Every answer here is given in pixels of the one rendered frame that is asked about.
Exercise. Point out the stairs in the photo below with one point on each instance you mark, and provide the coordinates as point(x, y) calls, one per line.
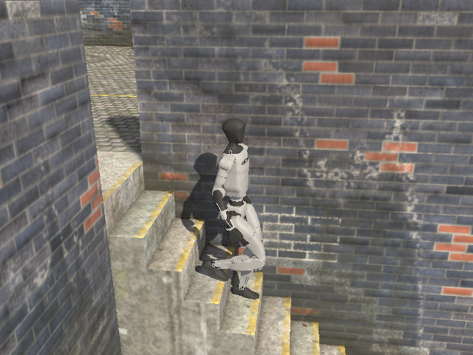
point(168, 304)

